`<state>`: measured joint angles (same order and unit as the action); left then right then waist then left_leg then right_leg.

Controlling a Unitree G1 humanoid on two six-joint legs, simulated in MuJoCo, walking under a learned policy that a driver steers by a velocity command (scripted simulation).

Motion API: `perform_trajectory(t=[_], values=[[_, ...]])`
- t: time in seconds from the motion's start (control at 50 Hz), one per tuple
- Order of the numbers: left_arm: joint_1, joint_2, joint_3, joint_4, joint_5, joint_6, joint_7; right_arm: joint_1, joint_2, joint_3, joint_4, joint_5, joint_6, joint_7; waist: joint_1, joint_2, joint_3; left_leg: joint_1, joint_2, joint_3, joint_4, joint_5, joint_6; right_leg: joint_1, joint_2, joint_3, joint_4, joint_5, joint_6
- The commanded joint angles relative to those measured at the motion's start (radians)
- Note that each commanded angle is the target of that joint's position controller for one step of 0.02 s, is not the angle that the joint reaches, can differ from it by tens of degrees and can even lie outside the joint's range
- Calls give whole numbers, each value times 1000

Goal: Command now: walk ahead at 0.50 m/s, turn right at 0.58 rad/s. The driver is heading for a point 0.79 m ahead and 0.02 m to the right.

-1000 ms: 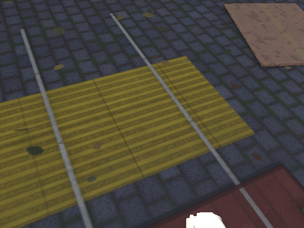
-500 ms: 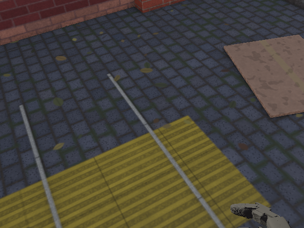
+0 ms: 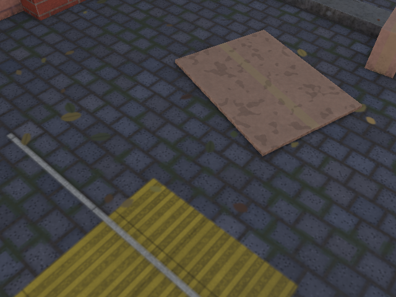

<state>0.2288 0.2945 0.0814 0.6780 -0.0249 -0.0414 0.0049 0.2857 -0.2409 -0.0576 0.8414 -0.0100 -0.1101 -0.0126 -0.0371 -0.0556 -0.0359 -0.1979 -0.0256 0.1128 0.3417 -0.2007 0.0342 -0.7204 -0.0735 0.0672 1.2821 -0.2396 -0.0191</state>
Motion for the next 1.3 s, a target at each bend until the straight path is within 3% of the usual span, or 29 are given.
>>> perform_trajectory(t=[0.02, 0.12, 0.2, 0.26, 0.28, 0.3, 0.32, 0.34, 0.36, 0.38, 0.4, 0.44, 0.48, 0.56, 0.64, 0.74, 0.82, 0.86, 0.88, 0.9, 0.92, 0.94, 0.96, 0.98, 1.04, 1.1, 1.16, 1.22, 1.3], values=[[6, -24, -11, -87, 4, 2, -8, -48, -104, -20, -50, -5, -15, -4, 47, 110, 28, 54, 281, -154, -143, 398, 154, -110, -44, 43, -82, 85, 13], [-174, -31, -18, -144, 7, 2, -38, -5, -163, -30, -29, 2, 5, -12, -14, 96, 51, 117, 287, -53, -131, 389, 126, -59, -32, -27, -401, 250, -9], [-273, -24, -15, -192, -4, 3, -61, 47, -192, -40, -7, 18, 26, -11, -45, 117, 85, 231, 315, -5, -92, 431, 100, -35, -7, -97, -546, 173, -45], [-193, 24, 13, -193, 9, 12, -63, 32, -241, -58, -12, 30, 40, -16, 23, 182, 22, 263, 311, 58, 96, 868, 73, 173, 92, -185, -605, 15, -102], [-67, 54, 33, -160, 9, 12, -60, 17, -246, -60, -16, 37, 47, -20, 97, 176, -35, 236, 287, 87, 264, 953, 56, 338, 138, -207, -690, 47, -134], [108, 114, 65, -115, 10, 13, -45, 31, -219, -52, -25, 35, 44, -21, 173, 138, -122, 57, 248, 96, 501, 817, 25, 644, 132, -136, -742, 130, -177], [191, 211, 81, -96, 6, 13, -24, 51, -97, -14, -70, -14, 28, -9, 143, -90, -190, -338, 134, 88, 861, -1, -16, 967, -127, 263, -747, 220, -272], [209, 220, 69, -115, 15, -7, -29, 81, -88, 4, -99, 3, -16, 10, 118, -186, -384, -567, 4, -138, 1090, -389, -28, 1141, -305, 772, -934, 86, -441], [218, 139, 50, -91, 25, -13, -33, -11, -153, -19, -105, 43, -35, 24, 158, -64, -315, -660, 64, -209, 1122, -287, -21, 1091, -263, 647, -962, 78, -375], [148, 102, 38, -91, 18, -18, -33, -62, -140, -12, -125, 48, -39, 23, 127, -38, -191, -665, 105, -186, 1067, -199, -11, 934, -227, 479, -952, 144, -330], [66, 74, 27, -101, 13, -21, -34, -78, -127, -11, -119, 27, -35, 12, 79, 59, -128, -602, 149, -180, 996, -132, -15, 770, -183, 368, -960, 227, -286], [-5, 27, 8, -100, 25, -32, -36, -36, -131, -23, -110, 12, -6, 9, 11, 29, -77, -481, 185, -189, 904, -77, -27, 577, -127, 259, -1011, 311, -260], [7, 37, 10, -64, 24, -48, -30, -15, -99, -22, -101, 0, 13, 3, -14, 28, -70, -455, 184, -178, 840, -56, -51, 517, -121, 213, -1034, 396, -263], [61, 63, 15, -18, 26, -51, -11, -132, -76, -13, -123, 2, 31, -3, 26, -5, 1, -538, 177, -163, 646, 150, -65, 516, -92, 94, -1079, 418, -232], [108, 79, 17, 24, 25, -55, -5, -235, -57, -3, -141, 21, 29, 17, 82, -15, 29, -538, 151, -151, 433, 311, -38, 598, -104, 29, -1097, 346, -188], [139, 97, 27, 70, 22, -48, 0, -331, -60, -2, -196, 32, 29, 53, 122, -12, 84, -602, 116, -147, 312, 234, 3, 760, -172, -10, -1061, 351, -171], [78, 132, 39, 62, 13, -31, 15, -258, -89, -17, -213, 21, 29, 73, 65, -44, 22, -426, 38, -55, 278, 57, 69, 796, -175, -82, -904, 774, -117], [52, 131, 35, 51, 12, -24, 25, -8, -166, -59, -158, 17, 32, 64, -62, -15, -115, -48, -37, -33, 207, 126, 126, 687, -98, -156, -564, 914, -60], [72, 79, 12, 25, 41, -33, 29, 145, -262, -82, -141, 17, 35, 47, -100, 145, -225, 254, 166, -331, 206, 237, 202, 428, -29, -189, -213, 508, -13], [169, -10, -20, -5, 49, -60, 11, 125, -292, -80, -148, 30, 23, 54, -8, 404, -348, 554, 368, -900, 35, 87, 409, 36, 183, -52, 120, -299, 45], [114, 80, -4, -1, 25, -91, -7, 134, -217, -64, -161, 31, 29, 51, -66, 269, -357, 568, 337, -887, -14, -59, 357, -65, 109, 87, 177, -266, 19], [18, 91, -4, -33, -3, -103, -13, 90, -173, -54, -174, 27, 33, 43, -70, 204, -232, 455, 302, -739, -13, -43, 314, -102, 70, 61, 150, -192, 6], [-29, 75, -10, -49, 11, -108, -8, 31, -166, -48, -188, 23, 36, 41, -31, 70, -137, 289, 269, -638, -24, 59, 287, -77, 26, 43, 62, -130, 2], [-57, 85, 0, -58, 37, -102, 2, -14, -140, -41, -201, 21, 36, 38, -1, 40, -94, 168, 238, -571, -40, 160, 271, -19, -2, 35, -25, -96, 8], [-10, 66, 3, -53, 45, -66, 11, -61, -128, -32, -213, 7, 34, 28, 62, 91, -39, 2, 204, -458, -68, 486, 269, 67, -21, 9, -127, -82, 42], [-37, 26, -10, -47, 51, -49, 23, -38, -154, -36, -182, 9, 34, 11, 60, 97, -41, -50, 154, -314, -39, 772, 227, 94, 6, -30, -296, 38, 73], [-120, 0, -21, -50, 44, -47, 17, -9, -152, -35, -155, 26, 55, -4, 20, 134, -73, -41, 104, -249, -5, 744, 156, 168, 42, -47, -506, 234, 69], [-189, 9, -19, -59, 36, -51, 0, 20, -142, -31, -135, 25, 73, -15, -17, 146, -80, 26, 129, -289, 25, 638, 136, 194, 61, -37, -635, 320, 57], [-165, 36, -3, -57, 55, -67, -14, -16, -130, -28, -136, 14, 81, -11, 11, 149, -68, 110, 165, -367, 151, 615, 133, 239, 73, -33, -775, 228, 0]])
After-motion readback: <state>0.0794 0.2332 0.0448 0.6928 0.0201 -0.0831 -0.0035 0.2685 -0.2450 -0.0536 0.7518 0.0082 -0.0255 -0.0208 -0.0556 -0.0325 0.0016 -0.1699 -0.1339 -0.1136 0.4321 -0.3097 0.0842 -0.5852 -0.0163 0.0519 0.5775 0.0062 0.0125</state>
